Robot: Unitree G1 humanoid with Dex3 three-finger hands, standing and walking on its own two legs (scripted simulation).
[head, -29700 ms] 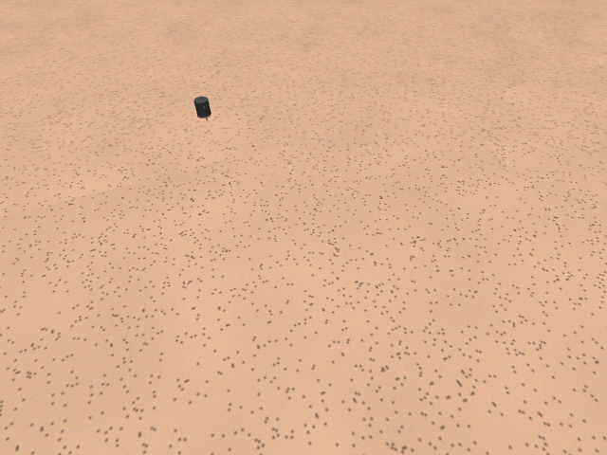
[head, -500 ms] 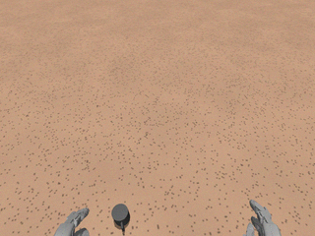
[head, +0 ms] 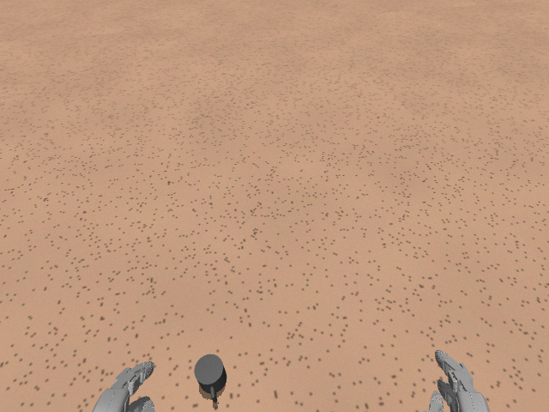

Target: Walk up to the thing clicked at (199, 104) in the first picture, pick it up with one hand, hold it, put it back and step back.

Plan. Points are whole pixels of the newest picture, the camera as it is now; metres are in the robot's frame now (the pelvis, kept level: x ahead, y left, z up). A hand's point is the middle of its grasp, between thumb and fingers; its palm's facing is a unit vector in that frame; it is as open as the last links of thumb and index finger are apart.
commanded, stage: home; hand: left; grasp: from above
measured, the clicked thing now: (211, 379) +0.39 +0.22 -0.67
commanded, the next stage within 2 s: stand in 0.40 s
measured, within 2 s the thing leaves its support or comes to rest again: neither
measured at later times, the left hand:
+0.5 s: hand out of the picture +0.16 +0.18 -0.05, palm faces +0.04 -0.98 -0.21, open 7.4 cm
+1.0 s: hand out of the picture +0.05 +0.24 -0.11, palm faces +0.04 -0.95 -0.32, open 7.4 cm
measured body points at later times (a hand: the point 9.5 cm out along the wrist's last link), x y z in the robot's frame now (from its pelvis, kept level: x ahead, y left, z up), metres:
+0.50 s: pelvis +0.00 +0.00 +0.00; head +0.02 +0.00 +0.45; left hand +0.16 +0.23 -0.03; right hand +0.16 -0.25 -0.06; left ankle +0.01 +0.11 -0.68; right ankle -0.01 -0.13 -0.68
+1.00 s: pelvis -0.01 +0.01 +0.05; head -0.02 +0.02 +0.50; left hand +0.05 +0.29 -0.08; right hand +0.07 -0.26 -0.08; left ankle +0.01 +0.11 -0.68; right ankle -0.01 -0.13 -0.68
